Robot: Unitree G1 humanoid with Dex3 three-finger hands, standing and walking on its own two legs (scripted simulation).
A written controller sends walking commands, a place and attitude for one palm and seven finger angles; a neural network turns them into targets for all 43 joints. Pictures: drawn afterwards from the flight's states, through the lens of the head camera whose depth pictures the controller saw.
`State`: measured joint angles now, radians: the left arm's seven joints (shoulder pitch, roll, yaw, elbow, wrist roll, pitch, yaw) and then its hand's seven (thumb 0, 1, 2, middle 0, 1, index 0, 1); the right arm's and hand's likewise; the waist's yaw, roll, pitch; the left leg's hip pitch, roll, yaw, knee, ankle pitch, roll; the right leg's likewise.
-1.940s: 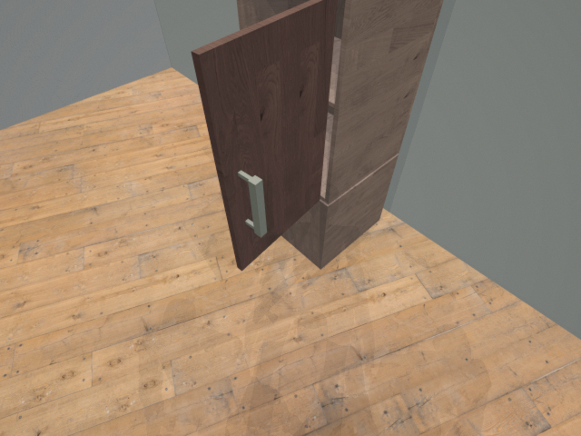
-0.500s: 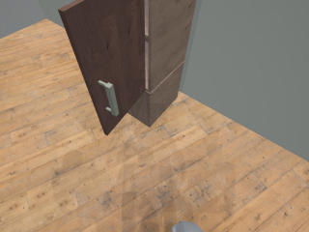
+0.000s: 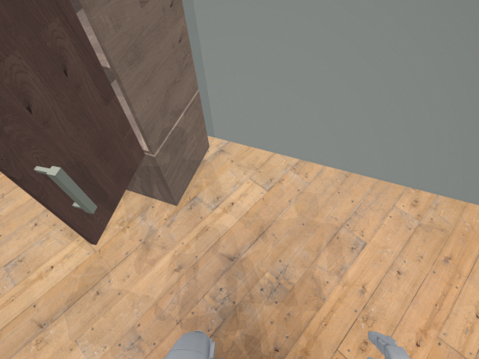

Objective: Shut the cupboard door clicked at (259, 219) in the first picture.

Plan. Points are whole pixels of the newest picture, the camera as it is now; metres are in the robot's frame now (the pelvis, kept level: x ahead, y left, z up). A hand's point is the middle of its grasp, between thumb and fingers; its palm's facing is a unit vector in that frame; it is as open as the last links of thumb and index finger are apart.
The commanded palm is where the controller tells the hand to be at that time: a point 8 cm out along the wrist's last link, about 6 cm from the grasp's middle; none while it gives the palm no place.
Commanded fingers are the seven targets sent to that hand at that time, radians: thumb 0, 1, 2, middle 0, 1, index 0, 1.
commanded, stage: walk around to get in front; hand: left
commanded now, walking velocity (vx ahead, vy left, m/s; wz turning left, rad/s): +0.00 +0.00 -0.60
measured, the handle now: (67, 190) +0.44 +0.45 -0.10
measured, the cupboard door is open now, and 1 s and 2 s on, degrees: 97 97 97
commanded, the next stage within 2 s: none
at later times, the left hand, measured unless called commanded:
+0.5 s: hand (155, 321) +0.19 +0.20 -0.17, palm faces -0.27 -0.93 -0.25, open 7.4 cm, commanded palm none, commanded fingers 0.00 0.90 0.90 -0.20 -0.30 -0.20 -0.30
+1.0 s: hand (226, 298) +0.24 +0.06 -0.16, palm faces -0.52 -0.83 -0.22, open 7.4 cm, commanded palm none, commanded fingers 0.00 0.90 0.90 -0.20 -0.30 -0.20 -0.30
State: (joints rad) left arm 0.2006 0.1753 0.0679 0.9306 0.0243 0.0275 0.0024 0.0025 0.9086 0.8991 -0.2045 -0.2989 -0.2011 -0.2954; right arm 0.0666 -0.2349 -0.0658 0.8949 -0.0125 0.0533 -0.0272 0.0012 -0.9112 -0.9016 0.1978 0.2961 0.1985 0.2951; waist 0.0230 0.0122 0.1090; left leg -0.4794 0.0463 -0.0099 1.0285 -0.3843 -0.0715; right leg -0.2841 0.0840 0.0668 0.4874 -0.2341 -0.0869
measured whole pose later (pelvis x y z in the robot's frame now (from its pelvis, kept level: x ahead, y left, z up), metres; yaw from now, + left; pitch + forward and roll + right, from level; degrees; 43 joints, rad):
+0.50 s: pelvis +0.04 +0.00 +0.00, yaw -18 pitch +2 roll -1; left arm 0.14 0.28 0.10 0.91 0.02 0.06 -0.04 0.00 0.91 0.90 -0.20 -0.30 -0.19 -0.29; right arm 0.23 -0.21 -0.03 0.90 -0.03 0.01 -0.03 0.00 -0.91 -0.90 0.20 0.30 0.20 0.30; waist 0.01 0.00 0.12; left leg -0.15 0.12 0.14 0.49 -0.35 -0.04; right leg -0.47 -0.03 -0.03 0.90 -0.41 0.05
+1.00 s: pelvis +0.07 -0.06 +0.00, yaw -34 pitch +2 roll +1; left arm 0.19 0.19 0.05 0.90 0.02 0.02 -0.01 0.00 0.91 0.90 -0.21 -0.30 -0.20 -0.30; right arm 0.14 -0.22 -0.05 0.90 -0.01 0.05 -0.02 0.00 -0.91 -0.90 0.20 0.30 0.20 0.30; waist 0.01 0.00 0.08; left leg -0.45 0.04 -0.01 0.90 -0.39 -0.08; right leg -0.25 0.11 0.10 0.47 -0.25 -0.09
